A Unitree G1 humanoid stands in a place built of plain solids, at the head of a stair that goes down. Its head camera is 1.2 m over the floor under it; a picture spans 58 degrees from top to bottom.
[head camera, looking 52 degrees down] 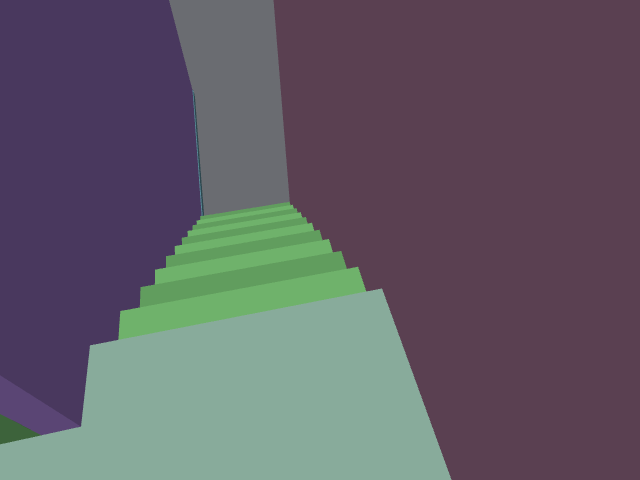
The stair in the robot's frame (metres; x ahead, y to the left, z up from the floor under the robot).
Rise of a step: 0.20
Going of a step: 0.23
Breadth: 0.90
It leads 13 degrees to the left of straight ahead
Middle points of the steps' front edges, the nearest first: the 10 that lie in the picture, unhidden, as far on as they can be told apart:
0.64 0.24 0.00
0.87 0.29 -0.20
1.10 0.34 -0.41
1.32 0.39 -0.61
1.55 0.44 -0.81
1.78 0.49 -1.02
2.01 0.54 -1.22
2.24 0.60 -1.42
2.47 0.65 -1.63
2.70 0.70 -1.83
